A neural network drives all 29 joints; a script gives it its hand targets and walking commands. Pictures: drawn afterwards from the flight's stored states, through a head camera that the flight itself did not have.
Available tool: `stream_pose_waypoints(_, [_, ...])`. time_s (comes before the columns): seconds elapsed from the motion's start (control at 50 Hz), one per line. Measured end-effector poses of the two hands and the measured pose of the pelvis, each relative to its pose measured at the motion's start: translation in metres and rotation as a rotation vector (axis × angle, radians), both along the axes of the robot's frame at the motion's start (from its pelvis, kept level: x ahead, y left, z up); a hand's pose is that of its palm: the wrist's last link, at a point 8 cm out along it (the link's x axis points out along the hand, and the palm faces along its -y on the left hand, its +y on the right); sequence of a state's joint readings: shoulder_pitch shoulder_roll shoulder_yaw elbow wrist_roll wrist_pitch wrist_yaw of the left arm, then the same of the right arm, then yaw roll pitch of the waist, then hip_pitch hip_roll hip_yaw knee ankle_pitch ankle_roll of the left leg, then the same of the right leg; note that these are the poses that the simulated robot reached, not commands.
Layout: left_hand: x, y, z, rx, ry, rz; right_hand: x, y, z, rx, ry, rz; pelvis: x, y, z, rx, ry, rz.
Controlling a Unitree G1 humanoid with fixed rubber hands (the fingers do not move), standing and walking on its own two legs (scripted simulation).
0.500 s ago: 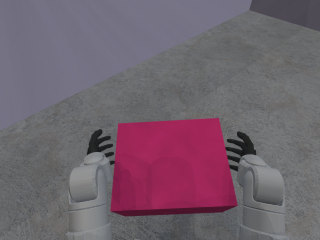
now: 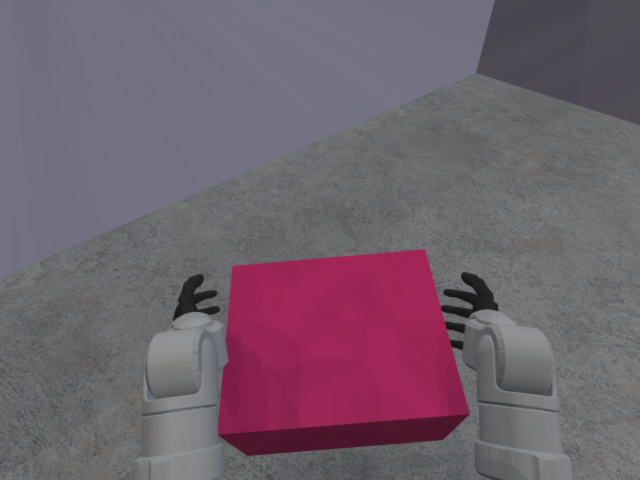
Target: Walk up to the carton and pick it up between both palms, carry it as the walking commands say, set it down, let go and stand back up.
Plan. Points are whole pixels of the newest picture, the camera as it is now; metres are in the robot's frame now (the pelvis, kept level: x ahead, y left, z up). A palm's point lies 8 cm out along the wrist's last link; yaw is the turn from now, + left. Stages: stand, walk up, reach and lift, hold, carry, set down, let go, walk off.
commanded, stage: carry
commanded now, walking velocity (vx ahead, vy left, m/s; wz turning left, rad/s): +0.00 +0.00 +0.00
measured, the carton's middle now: (336, 352) +0.31 +0.00 -0.01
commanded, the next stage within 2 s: hold in 1.08 s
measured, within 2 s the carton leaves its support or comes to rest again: neither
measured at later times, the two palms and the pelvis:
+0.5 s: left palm (189, 321) +0.30 +0.19 +0.07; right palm (466, 315) +0.30 -0.16 +0.08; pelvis +0.00 +0.01 +0.00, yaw +0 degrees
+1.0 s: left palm (190, 314) +0.31 +0.19 +0.08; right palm (465, 309) +0.31 -0.16 +0.09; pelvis +0.02 +0.01 +0.00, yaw +0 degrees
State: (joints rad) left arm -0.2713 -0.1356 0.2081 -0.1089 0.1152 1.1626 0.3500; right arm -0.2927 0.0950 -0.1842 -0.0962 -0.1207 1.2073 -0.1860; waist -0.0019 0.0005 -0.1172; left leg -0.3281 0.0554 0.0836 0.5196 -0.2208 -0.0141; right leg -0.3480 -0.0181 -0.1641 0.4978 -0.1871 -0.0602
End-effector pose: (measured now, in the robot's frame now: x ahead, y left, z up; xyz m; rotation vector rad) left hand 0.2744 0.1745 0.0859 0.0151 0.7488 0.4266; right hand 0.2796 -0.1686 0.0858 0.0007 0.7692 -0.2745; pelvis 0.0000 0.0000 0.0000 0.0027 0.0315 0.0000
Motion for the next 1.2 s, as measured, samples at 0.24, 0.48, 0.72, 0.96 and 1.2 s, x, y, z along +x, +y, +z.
stream_pose_waypoints(0.24, [0.014,-0.001,-0.006,0.015,0.056,-0.037,0.007,-0.001,0.001,-0.018,0.029,-0.030,-0.006,0.002,-0.001,0.000,0.003,0.000])
stream_pose_waypoints(0.48, [0.022,0.010,-0.011,0.019,0.067,-0.005,0.021,0.012,-0.002,-0.011,0.024,-0.030,0.004,0.007,0.000,0.000,0.011,0.002])
stream_pose_waypoints(0.72, [0.031,0.013,-0.011,-0.005,0.052,-0.026,0.030,0.014,-0.001,-0.004,0.000,-0.035,0.015,0.011,0.001,-0.001,0.015,0.004])
stream_pose_waypoints(0.96, [0.032,0.012,-0.010,-0.011,0.042,-0.034,0.030,0.012,-0.001,0.002,-0.013,-0.039,0.021,0.012,0.001,-0.002,0.012,0.004])
stream_pose_waypoints(1.2, [0.030,0.014,-0.052,-0.032,0.018,-0.190,0.030,0.008,-0.048,-0.025,-0.030,0.053,0.023,0.015,0.010,-0.006,-0.062,-0.020])
